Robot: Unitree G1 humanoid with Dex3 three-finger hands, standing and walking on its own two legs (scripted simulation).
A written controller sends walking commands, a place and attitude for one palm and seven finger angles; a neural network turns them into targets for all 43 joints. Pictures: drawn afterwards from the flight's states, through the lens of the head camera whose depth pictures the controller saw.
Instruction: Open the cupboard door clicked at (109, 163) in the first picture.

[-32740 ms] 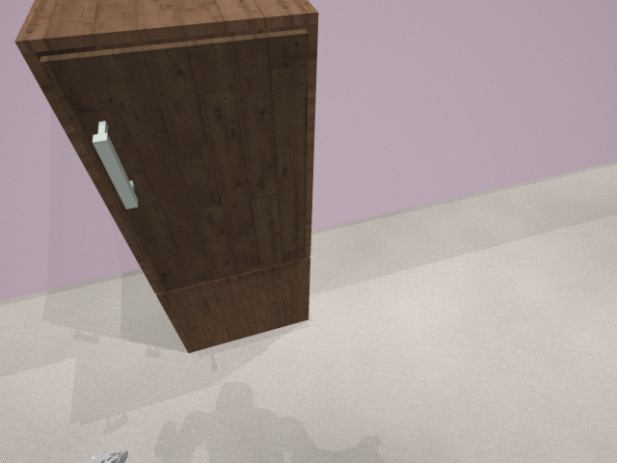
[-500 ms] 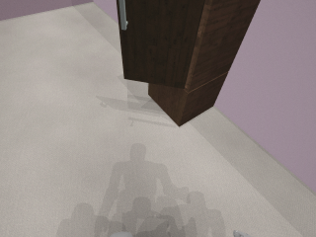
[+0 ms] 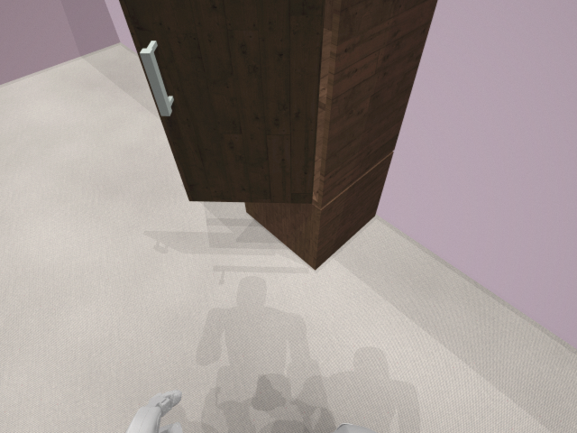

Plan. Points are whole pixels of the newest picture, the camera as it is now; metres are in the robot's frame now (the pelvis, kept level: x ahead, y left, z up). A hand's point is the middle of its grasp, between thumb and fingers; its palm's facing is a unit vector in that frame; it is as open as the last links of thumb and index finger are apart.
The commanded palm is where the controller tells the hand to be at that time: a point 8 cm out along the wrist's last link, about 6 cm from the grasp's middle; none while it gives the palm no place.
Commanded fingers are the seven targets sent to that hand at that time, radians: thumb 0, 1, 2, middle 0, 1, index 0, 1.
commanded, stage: take the last steps up to it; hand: left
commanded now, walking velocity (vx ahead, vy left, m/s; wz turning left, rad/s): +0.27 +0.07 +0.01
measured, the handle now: (159, 79) +0.77 +0.29 +0.08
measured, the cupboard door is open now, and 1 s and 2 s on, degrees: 44 44 44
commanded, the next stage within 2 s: come to a stop and stand still in 0.28 s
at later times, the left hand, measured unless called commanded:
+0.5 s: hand out of the picture +0.11 +0.23 -0.17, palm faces +0.09 -0.99 -0.12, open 7.3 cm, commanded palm none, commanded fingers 0.00 0.90 0.90 -0.20 -0.30 -0.20 -0.30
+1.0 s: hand (160, 378) +0.23 +0.23 -0.15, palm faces -0.06 -0.97 -0.24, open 7.4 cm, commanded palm none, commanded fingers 0.00 0.90 0.90 -0.20 -0.30 -0.20 -0.30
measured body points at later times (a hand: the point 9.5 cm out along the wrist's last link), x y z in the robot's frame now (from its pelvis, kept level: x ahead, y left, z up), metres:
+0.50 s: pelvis +0.16 +0.07 +0.01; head +0.18 +0.11 +0.46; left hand +0.11 +0.29 -0.16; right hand +0.27 -0.16 -0.12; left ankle +0.22 +0.15 -0.72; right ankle +0.09 -0.06 -0.68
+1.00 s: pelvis +0.13 +0.03 +0.01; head +0.15 +0.03 +0.46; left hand +0.23 +0.28 -0.13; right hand +0.11 -0.22 -0.14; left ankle +0.22 +0.15 -0.72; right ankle +0.08 -0.11 -0.72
